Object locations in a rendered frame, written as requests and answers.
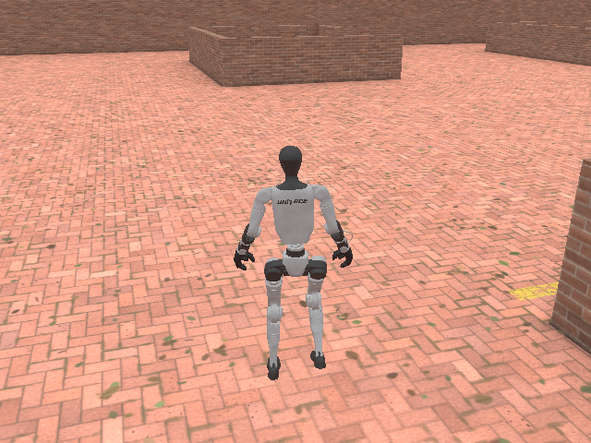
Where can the robot right forearm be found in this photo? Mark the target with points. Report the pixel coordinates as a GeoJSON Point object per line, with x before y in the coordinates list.
{"type": "Point", "coordinates": [340, 239]}

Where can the robot right thigh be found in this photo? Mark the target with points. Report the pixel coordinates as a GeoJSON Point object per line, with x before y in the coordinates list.
{"type": "Point", "coordinates": [317, 269]}

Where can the robot right hand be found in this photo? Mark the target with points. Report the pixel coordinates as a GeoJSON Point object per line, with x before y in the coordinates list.
{"type": "Point", "coordinates": [348, 255]}

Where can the robot left forearm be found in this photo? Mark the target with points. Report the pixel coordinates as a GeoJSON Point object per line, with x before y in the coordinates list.
{"type": "Point", "coordinates": [245, 243]}

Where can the robot left hand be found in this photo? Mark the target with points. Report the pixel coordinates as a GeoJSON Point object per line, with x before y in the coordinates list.
{"type": "Point", "coordinates": [238, 258]}

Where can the robot right upper arm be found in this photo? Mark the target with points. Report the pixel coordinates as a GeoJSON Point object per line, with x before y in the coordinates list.
{"type": "Point", "coordinates": [322, 194]}

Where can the robot left upper arm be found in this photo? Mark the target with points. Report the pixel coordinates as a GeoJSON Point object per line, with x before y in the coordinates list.
{"type": "Point", "coordinates": [258, 210]}

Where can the right robot foot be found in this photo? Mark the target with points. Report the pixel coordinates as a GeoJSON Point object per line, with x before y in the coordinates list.
{"type": "Point", "coordinates": [319, 361]}

